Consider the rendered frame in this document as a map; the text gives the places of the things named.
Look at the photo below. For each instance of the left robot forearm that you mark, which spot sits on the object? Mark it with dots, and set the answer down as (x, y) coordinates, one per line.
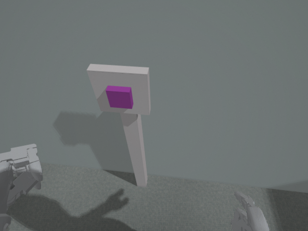
(5, 221)

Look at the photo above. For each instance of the robot right hand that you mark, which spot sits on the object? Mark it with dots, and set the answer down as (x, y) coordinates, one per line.
(252, 220)

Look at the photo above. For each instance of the button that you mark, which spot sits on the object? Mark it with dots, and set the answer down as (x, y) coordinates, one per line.
(119, 97)

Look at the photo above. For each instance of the panel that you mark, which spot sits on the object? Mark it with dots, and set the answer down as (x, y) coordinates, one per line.
(137, 78)

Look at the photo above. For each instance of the robot left hand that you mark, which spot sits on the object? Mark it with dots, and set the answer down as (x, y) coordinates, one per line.
(25, 164)

